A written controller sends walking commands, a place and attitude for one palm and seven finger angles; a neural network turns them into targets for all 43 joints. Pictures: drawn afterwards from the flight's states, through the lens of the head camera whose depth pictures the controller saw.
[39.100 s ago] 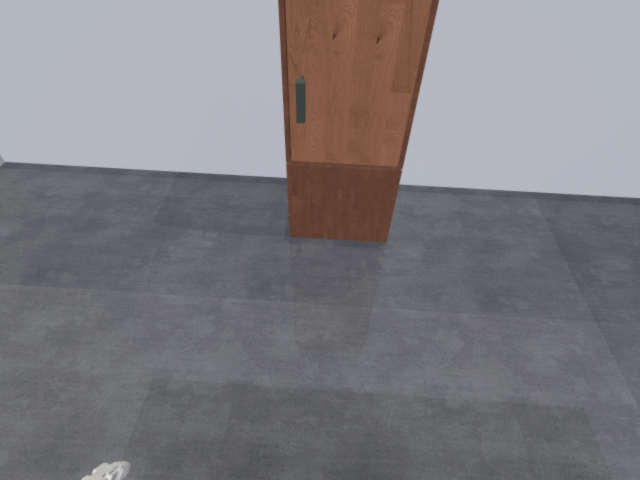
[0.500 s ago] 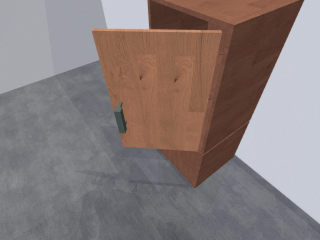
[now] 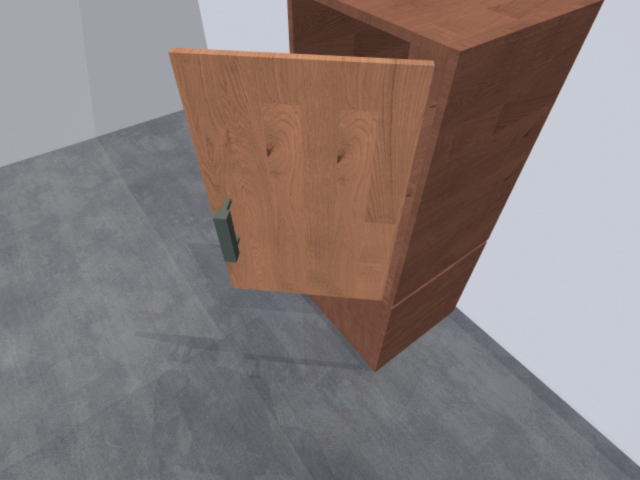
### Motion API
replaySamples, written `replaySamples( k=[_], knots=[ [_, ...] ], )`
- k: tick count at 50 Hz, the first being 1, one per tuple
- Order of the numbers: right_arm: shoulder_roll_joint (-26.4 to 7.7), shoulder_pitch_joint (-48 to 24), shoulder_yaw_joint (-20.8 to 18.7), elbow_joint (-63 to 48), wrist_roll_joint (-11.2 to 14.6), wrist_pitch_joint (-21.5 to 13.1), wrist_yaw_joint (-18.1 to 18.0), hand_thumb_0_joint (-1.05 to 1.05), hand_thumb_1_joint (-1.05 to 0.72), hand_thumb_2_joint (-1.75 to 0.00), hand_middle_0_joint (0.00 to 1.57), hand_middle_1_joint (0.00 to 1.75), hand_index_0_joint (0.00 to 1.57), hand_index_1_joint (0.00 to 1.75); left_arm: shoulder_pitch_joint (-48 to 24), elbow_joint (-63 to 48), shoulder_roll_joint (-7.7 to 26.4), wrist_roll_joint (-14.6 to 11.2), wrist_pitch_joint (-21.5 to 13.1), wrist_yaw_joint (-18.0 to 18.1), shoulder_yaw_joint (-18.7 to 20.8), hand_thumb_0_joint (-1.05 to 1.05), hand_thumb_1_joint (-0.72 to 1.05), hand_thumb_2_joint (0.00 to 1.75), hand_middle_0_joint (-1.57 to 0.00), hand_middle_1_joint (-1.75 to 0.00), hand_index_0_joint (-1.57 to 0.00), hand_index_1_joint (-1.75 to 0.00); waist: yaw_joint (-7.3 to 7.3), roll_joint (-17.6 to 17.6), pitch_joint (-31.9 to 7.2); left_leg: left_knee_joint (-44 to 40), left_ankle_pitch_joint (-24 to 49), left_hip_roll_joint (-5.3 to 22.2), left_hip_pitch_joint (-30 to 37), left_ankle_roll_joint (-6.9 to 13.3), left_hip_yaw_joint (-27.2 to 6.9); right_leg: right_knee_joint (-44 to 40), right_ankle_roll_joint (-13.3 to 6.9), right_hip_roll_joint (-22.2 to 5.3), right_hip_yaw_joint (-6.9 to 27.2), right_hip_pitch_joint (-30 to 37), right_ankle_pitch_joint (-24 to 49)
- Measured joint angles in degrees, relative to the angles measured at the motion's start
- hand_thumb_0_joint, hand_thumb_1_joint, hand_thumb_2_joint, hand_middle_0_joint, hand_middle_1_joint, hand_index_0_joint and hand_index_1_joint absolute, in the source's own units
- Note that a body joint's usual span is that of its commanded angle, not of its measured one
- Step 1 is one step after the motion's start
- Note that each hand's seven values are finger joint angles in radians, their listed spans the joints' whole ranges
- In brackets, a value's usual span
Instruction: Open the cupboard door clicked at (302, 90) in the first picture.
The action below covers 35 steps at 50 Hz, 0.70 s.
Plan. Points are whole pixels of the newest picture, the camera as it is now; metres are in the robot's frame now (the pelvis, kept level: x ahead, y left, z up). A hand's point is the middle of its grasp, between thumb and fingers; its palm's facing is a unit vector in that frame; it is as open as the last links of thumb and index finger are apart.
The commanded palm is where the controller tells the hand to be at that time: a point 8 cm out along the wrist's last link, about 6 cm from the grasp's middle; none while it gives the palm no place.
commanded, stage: look again from close up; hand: left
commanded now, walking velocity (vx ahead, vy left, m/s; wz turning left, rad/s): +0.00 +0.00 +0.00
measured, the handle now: (229, 229) +0.60 +0.22 -0.10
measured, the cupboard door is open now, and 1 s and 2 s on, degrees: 48 48 48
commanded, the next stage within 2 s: shuffle to correct the standing spot in 0.34 s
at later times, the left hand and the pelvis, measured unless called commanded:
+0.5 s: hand out of the picture +0.00 +0.16 -0.17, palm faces +0.05 -0.98 -0.17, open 7.3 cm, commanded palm none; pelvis +0.01 +0.00 +0.00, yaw +0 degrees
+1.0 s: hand out of the picture +0.06 +0.24 -0.18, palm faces -0.01 -0.97 -0.23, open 7.4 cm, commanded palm none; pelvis +0.05 +0.06 -0.01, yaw -2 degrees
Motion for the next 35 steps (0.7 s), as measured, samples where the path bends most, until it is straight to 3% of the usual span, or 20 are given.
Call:
replaySamples(
  k=[25, 35],
  knots=[
    [0.0, -2.9, -0.1, 0.6, 0.1, -0.4, -0.6, 0.01, -0.91, -0.9, 0.2, 0.3, 0.2, 0.3, 1.5, 1.2, -1.4, 0.2, -0.3, 0.1, 0.1, 0.0, 0.91, 0.9, -0.2, -0.3, -0.2, -0.3, 0.98, -0.3, -0.1, -1.6, 0.1, 0.3, 1.9, -0.4, -0.5, -1.9, -0.2, 0.4, -0.5, 2.2, 0.0],
    [-0.7, 0.2, -0.9, 0.0, -0.5, 0.8, 0.2, 0.01, -0.91, -0.9, 0.2, 0.3, 0.2, 0.3, 3.9, 0.1, -1.7, 0.6, 0.5, -0.3, 1.8, 0.0, 0.91, 0.9, -0.2, -0.3, -0.2, -0.3, 1.77, 0.0, -1.3, 3.0, -3.7, 0.8, 0.2, 0.5, 0.0, -0.1, 0.1, 0.8, 0.1, 1.5, -1.9]
  ],
)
